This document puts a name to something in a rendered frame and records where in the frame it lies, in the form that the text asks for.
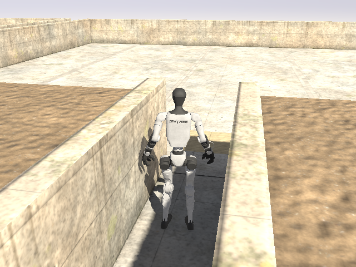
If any robot torso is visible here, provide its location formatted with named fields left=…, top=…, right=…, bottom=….
left=166, top=110, right=191, bottom=167

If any left robot hand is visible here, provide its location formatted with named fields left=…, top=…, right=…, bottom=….
left=142, top=154, right=155, bottom=166

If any robot right forearm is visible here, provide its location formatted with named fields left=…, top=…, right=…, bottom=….
left=201, top=135, right=212, bottom=155

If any robot right upper arm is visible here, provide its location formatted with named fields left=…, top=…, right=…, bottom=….
left=190, top=112, right=206, bottom=143

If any robot left forearm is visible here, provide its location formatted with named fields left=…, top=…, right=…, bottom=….
left=144, top=134, right=156, bottom=156

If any right robot hand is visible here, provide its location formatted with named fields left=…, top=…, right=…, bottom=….
left=202, top=152, right=215, bottom=164

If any robot left foot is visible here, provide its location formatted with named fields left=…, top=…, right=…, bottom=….
left=161, top=214, right=172, bottom=229

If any robot left upper arm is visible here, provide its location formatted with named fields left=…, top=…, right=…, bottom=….
left=151, top=112, right=167, bottom=142

